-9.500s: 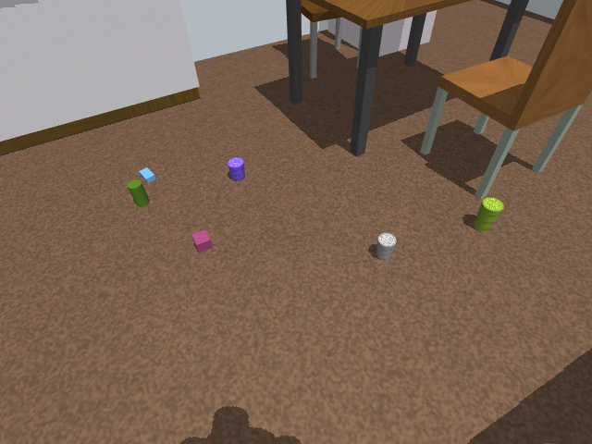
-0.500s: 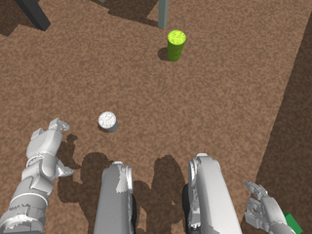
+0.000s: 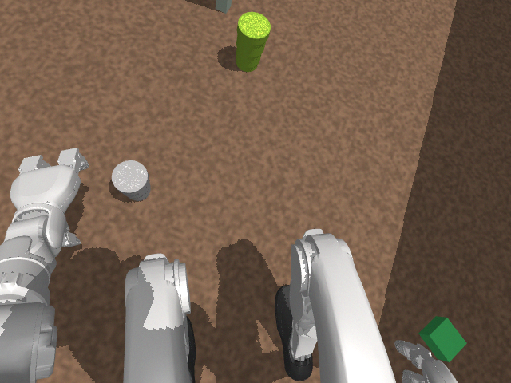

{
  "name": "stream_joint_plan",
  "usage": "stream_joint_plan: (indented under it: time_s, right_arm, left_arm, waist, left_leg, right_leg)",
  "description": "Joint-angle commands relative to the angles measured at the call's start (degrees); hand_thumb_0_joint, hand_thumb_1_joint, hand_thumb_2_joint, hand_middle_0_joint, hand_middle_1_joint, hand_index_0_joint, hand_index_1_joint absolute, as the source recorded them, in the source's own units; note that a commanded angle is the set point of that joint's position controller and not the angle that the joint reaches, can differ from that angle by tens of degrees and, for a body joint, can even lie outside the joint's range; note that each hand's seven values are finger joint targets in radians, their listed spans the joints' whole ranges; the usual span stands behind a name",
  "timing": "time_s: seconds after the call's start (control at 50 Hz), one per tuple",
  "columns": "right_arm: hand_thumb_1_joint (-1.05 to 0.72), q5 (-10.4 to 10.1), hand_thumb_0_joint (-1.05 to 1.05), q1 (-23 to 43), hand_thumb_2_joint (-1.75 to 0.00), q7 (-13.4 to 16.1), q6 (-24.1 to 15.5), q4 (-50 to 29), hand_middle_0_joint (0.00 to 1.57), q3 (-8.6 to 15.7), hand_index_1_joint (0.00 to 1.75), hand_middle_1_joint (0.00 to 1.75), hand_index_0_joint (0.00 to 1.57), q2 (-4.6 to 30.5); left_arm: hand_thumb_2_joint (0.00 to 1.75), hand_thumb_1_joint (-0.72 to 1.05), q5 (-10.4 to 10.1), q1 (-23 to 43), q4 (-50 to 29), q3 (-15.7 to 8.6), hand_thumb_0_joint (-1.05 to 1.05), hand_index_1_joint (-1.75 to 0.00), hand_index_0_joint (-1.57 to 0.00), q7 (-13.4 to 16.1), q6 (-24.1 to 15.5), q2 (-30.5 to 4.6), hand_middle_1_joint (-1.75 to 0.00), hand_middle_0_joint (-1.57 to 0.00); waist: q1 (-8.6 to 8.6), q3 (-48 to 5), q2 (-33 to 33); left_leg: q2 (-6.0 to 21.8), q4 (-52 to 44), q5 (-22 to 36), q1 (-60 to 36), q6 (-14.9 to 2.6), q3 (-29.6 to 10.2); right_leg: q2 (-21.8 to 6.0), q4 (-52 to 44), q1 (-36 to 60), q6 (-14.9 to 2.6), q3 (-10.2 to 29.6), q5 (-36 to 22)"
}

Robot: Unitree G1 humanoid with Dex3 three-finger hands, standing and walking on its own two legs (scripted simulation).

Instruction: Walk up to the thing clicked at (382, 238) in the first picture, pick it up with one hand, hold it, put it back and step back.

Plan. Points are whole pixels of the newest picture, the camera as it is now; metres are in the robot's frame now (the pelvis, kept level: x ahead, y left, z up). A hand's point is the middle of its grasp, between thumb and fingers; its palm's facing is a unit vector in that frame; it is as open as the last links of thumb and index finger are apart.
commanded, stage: rise first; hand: left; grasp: from above
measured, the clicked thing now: (134, 183) +0.52 +0.20 -0.34
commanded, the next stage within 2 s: none
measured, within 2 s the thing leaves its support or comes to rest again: neither
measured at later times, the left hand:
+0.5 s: hand (81, 196) +0.45 +0.27 -0.20, palm faces -0.47 -0.03 -0.88, open 13.9 cm
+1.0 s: hand (87, 193) +0.46 +0.26 -0.22, palm faces -0.46 -0.03 -0.89, open 13.9 cm
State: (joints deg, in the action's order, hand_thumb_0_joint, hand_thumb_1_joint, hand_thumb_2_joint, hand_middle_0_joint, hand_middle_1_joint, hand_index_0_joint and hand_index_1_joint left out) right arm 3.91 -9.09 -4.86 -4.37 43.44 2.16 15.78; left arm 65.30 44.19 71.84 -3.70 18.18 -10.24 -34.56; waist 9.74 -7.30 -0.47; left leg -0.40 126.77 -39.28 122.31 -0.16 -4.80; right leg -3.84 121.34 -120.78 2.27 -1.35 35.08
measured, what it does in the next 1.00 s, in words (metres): stands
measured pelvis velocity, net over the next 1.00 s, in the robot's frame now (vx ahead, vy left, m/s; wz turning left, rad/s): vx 0.01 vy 0.00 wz -0.02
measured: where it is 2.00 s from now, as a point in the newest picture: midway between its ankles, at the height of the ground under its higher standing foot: (240, 364)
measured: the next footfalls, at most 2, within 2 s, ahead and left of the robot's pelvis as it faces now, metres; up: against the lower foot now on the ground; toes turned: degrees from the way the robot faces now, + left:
none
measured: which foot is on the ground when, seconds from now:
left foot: down 0.00-1.00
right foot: down 0.00-1.00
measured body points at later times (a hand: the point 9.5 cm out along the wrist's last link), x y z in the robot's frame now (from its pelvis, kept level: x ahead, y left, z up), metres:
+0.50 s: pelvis +0.00 -0.01 -0.03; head +0.24 +0.04 +0.35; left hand +0.47 +0.27 -0.15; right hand +0.05 -0.29 -0.15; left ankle +0.08 +0.12 -0.36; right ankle +0.11 -0.14 -0.36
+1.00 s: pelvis +0.01 +0.00 -0.04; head +0.26 +0.05 +0.33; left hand +0.48 +0.26 -0.17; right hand +0.06 -0.29 -0.15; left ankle +0.08 +0.12 -0.36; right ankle +0.11 -0.14 -0.36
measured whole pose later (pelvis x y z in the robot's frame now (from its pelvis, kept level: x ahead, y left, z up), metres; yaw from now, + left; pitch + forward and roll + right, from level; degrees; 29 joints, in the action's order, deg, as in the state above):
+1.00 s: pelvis +0.01 +0.00 -0.04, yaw -1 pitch +36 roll -7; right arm 7.5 -8.8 -8.1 -3.9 43.1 0.1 16.1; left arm 73.2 52.8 81.2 -5.4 24.3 -12.0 -38.7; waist 13.1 -4.0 -0.4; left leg -0.4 134.5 -41.5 129.4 0.1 -5.8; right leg -3.2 128.6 -128.1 2.6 -1.4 36.6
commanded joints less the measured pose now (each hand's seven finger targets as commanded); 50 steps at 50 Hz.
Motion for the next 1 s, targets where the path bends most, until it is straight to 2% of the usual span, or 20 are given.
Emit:
stream_joint_plan:
  time_s: [0.0, 0.02, 0.08, 0.1, 0.14, 0.2, 0.26, 0.4, 0.44, 0.52, 0.6, 0.66, 0.68, 0.7, 0.76, 0.78, 0.82, 0.88, 0.96, 0.98]
  right_arm:
    - [-0.90, 0.8, 0.00, -10.2, -0.90, 0.0, -0.5, -1.6, 0.20, 4.2, 0.30, 0.30, 0.20, 13.4]
    - [-0.90, 0.9, 0.00, -10.2, -0.90, -0.1, -0.4, -1.6, 0.20, 4.1, 0.30, 0.30, 0.20, 13.4]
    - [-0.90, 1.2, 0.00, -10.1, -0.90, -0.5, 0.0, -1.8, 0.20, 3.9, 0.30, 0.30, 0.20, 13.0]
    - [-0.90, 1.4, 0.00, -10.6, -0.90, -0.6, 0.0, -1.8, 0.20, 3.8, 0.30, 0.30, 0.20, 13.6]
    - [-0.90, 1.6, 0.00, -10.5, -0.90, -0.8, 0.0, -1.8, 0.20, 3.5, 0.30, 0.30, 0.20, 13.4]
    - [-0.90, 1.9, 0.00, -10.3, -0.90, -1.0, 0.1, -2.0, 0.20, 3.0, 0.30, 0.30, 0.20, 12.9]
    - [-0.91, 2.3, 0.00, -10.5, -0.91, -1.2, 0.1, -1.8, 0.20, 2.6, 0.30, 0.30, 0.20, 13.0]
    - [-0.91, 3.1, 0.00, -12.0, -0.91, -1.7, 0.3, -1.5, 0.20, 2.3, 0.30, 0.30, 0.20, 13.1]
    - [-0.91, 3.2, 0.00, -12.3, -0.91, -1.7, 0.4, -1.3, 0.20, 2.6, 0.30, 0.30, 0.20, 13.5]
    - [-0.91, 3.6, 0.00, -12.6, -0.91, -1.9, 0.5, -0.9, 0.20, 2.6, 0.30, 0.30, 0.20, 13.5]
    - [-0.91, 3.7, 0.00, -12.7, -0.91, -2.1, 0.4, -0.9, 0.20, 2.7, 0.30, 0.30, 0.20, 13.4]
    - [-0.91, 3.7, 0.00, -12.6, -0.91, -2.3, 0.3, -0.8, 0.20, 2.8, 0.30, 0.30, 0.20, 13.7]
    - [-0.91, 3.8, 0.00, -12.8, -0.91, -2.2, 0.3, -0.7, 0.20, 3.0, 0.30, 0.30, 0.20, 13.8]
    - [-0.90, 3.9, 0.00, -12.9, -0.91, -2.3, 0.3, -0.6, 0.20, 2.6, 0.30, 0.30, 0.20, 13.7]
    - [-0.91, 3.8, 0.00, -13.1, -0.90, -2.4, 0.3, -0.7, 0.20, 2.7, 0.30, 0.30, 0.20, 14.0]
    - [-0.90, 3.8, 0.00, -12.8, -0.90, -2.4, 0.2, -0.7, 0.20, 2.7, 0.30, 0.30, 0.20, 13.9]
    - [-0.90, 3.8, 0.00, -13.1, -0.90, -2.4, 0.4, -0.5, 0.20, 2.7, 0.30, 0.30, 0.20, 14.3]
    - [-0.91, 3.7, 0.00, -13.0, -0.91, -2.6, 0.2, -0.7, 0.20, 2.5, 0.30, 0.30, 0.20, 14.2]
    - [-0.91, 3.7, 0.00, -13.4, -0.90, -2.7, 0.2, -0.7, 0.20, 2.5, 0.30, 0.30, 0.20, 14.3]
    - [-0.91, 3.7, 0.00, -13.1, -0.91, -2.8, 0.2, -0.7, 0.20, 2.4, 0.30, 0.30, 0.20, 14.4]
  left_arm:
    - [1.00, -0.52, 1.6, 19.1, -5.0, -1.1, 0.00, -0.99, -0.08, 3.5, 0.3, -12.5, -1.00, -0.07]
    - [1.00, -0.52, 1.9, 21.2, -6.4, -1.4, 0.00, -0.99, -0.08, 3.8, 0.1, -13.6, -1.00, -0.07]
    - [0.99, -0.51, 2.7, 20.8, -3.5, -0.8, 0.00, -1.00, -0.08, 4.1, 0.3, -12.9, -1.01, -0.07]
    - [0.98, -0.51, 3.0, 21.5, -2.9, -1.4, 0.00, -1.00, -0.08, 4.3, 0.3, -13.8, -1.02, -0.07]
    - [0.98, -0.51, 3.5, 22.2, -2.6, -2.0, 0.00, -1.00, -0.08, 4.6, 0.0, -15.3, -1.02, -0.06]
    - [0.99, -0.51, 4.4, 23.1, -0.8, -1.9, 0.00, -1.02, -0.08, 4.8, -0.4, -15.8, -1.04, -0.06]
    - [0.98, -0.51, 5.3, 22.3, 1.4, -2.4, 0.00, -1.03, -0.09, 5.3, -1.1, -16.9, -1.05, -0.06]
    - [0.98, -0.52, 6.9, 23.1, 0.4, -3.3, 0.00, -1.03, -0.08, 5.9, -2.5, -18.2, -1.06, -0.06]
    - [0.98, -0.52, 6.9, 24.6, -0.4, -3.8, 0.00, -1.04, -0.08, 6.4, -2.9, -19.2, -1.06, -0.06]
    - [0.97, -0.51, 7.0, 24.0, 0.3, -4.1, 0.00, -1.03, -0.09, 7.1, -3.1, -18.6, -1.05, -0.06]
    - [0.98, -0.51, 7.3, 24.1, 1.5, -3.2, 0.00, -1.03, -0.09, 7.6, -2.8, -17.7, -1.05, -0.07]
    - [0.98, -0.52, 7.3, 25.5, 0.8, -3.7, 0.00, -1.03, -0.09, 8.0, -2.6, -19.1, -1.05, -0.06]
    - [0.98, -0.51, 7.1, 24.8, 1.4, -3.4, 0.00, -1.03, -0.09, 8.1, -2.4, -18.0, -1.06, -0.06]
    - [0.98, -0.51, 7.2, 24.9, 1.7, -3.0, 0.00, -1.03, -0.08, 8.0, -2.3, -17.4, -1.05, -0.06]
    - [0.98, -0.52, 7.2, 24.6, 2.0, -3.6, 0.00, -1.02, -0.09, 8.2, -2.2, -18.4, -1.05, -0.07]
    - [0.97, -0.50, 7.1, 24.8, 1.4, -3.0, 0.00, -1.03, -0.09, 8.1, -2.2, -17.9, -1.06, -0.06]
    - [0.98, -0.52, 7.4, 25.0, 1.8, -3.7, 0.00, -1.03, -0.08, 8.3, -2.0, -18.6, -1.05, -0.06]
    - [0.99, -0.53, 7.2, 24.5, 2.9, -3.1, 0.00, -1.03, -0.08, 8.1, -1.6, -17.7, -1.05, -0.06]
    - [0.99, -0.53, 7.2, 24.7, 2.1, -2.7, 0.00, -1.03, -0.08, 8.1, -1.6, -17.1, -1.05, -0.07]
    - [1.00, -0.53, 7.2, 26.1, 1.3, -2.8, 0.00, -1.03, -0.08, 8.2, -1.6, -18.0, -1.04, -0.07]
  waist:
    - [1.11, -34.8, -15.5]
    - [1.21, -35.6, -16.6]
    - [1.76, -35.1, -14.4]
    - [2.25, -34.7, -13.8]
    - [2.00, -35.1, -13.6]
    - [2.75, -34.1, -12.3]
    - [2.28, -33.4, -10.1]
    - [2.56, -36.4, -11.6]
    - [2.83, -37.5, -11.9]
    - [2.89, -36.2, -12.3]
    - [3.20, -35.6, -12.9]
    - [3.10, -35.9, -14.2]
    - [3.14, -35.6, -13.3]
    - [3.93, -35.1, -12.7]
    - [3.59, -35.4, -12.6]
    - [3.49, -35.8, -13.2]
    - [3.60, -36.2, -13.1]
    - [3.80, -34.3, -13.1]
    - [4.14, -35.7, -13.7]
    - [4.45, -36.0, -14.5]
  left_leg:
    - [-0.5, -17.6, 8.8, -31.4, 0.20, 0.6]
    - [-0.7, -17.2, 8.7, -31.0, 0.11, 0.8]
    - [-1.0, -15.7, 7.7, -29.0, -0.46, 1.5]
    - [-1.0, -15.7, 7.5, -28.2, -0.43, 1.0]
    - [-1.2, -14.6, 7.5, -26.7, -0.84, 1.7]
    - [-1.5, -13.2, 6.2, -24.4, -1.32, 2.5]
    - [-1.8, -11.5, 5.0, -21.1, -1.92, 3.7]
    - [-1.8, -9.6, 8.7, -22.6, -1.84, 4.2]
    - [-1.6, -8.9, 9.1, -22.6, -1.87, 3.9]
    - [-1.6, -8.9, 9.2, -22.1, -1.76, 3.7]
    - [-1.6, -8.5, 9.3, -22.4, -1.66, 3.7]
    - [-1.5, -8.4, 9.2, -22.1, -1.69, 4.0]
    - [-1.4, -8.1, 9.3, -22.2, -1.73, 4.0]
    - [-1.5, -7.7, 9.2, -20.8, -1.97, 4.1]
    - [-1.5, -7.8, 9.9, -21.1, -1.87, 3.8]
    - [-1.4, -7.9, 10.2, -21.5, -1.74, 3.9]
    - [-1.5, -7.9, 10.6, -21.8, -1.71, 3.6]
    - [-1.3, -7.9, 10.1, -22.2, -1.60, 3.3]
    - [-1.3, -7.5, 11.4, -22.9, -1.52, 3.2]
    - [-1.4, -7.2, 11.4, -22.4, -1.59, 3.3]
  right_leg:
    - [1.8, -9.2, 11.7, -4.06, -5.3, -6.4]
    - [1.7, -8.8, 11.9, -4.06, -5.3, -6.4]
    - [2.0, -8.9, 12.7, -4.11, -5.2, -6.1]
    - [1.7, -8.6, 12.0, -3.90, -5.3, -6.0]
    - [1.9, -8.4, 13.0, -3.91, -5.1, -6.1]
    - [2.2, -8.5, 13.6, -3.95, -4.9, -5.3]
    - [2.3, -8.6, 14.7, -3.76, -4.6, -4.5]
    - [2.5, -7.6, 15.7, -3.73, -4.6, -7.4]
    - [2.5, -6.9, 15.5, -3.75, -4.8, -8.0]
    - [2.5, -6.3, 14.0, -3.73, -5.0, -7.9]
    - [2.6, -5.9, 13.5, -3.93, -5.0, -8.1]
    - [2.6, -5.4, 13.2, -4.07, -5.0, -8.2]
    - [2.7, -5.8, 13.5, -4.01, -5.1, -8.5]
    - [2.7, -5.7, 13.9, -3.82, -5.1, -8.6]
    - [2.7, -5.2, 13.8, -3.87, -5.2, -9.1]
    - [2.8, -5.1, 13.9, -3.95, -5.2, -9.2]
    - [2.8, -4.9, 13.6, -3.93, -5.4, -9.6]
    - [2.6, -4.8, 12.0, -3.99, -5.4, -9.2]
    - [2.6, -4.3, 12.6, -3.92, -5.6, -10.3]
    - [2.7, -3.9, 12.6, -3.93, -5.6, -10.3]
